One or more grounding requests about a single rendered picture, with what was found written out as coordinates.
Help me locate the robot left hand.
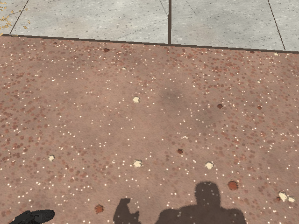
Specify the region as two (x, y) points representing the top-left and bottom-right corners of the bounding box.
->
(9, 209), (55, 224)

